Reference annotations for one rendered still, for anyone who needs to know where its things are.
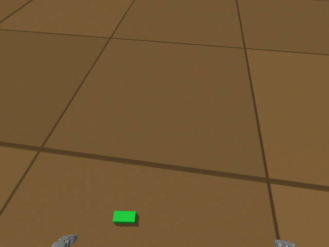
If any small box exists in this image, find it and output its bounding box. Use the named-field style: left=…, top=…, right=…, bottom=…
left=113, top=211, right=136, bottom=223

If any left robot hand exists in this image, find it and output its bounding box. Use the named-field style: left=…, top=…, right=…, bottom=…
left=51, top=234, right=78, bottom=247

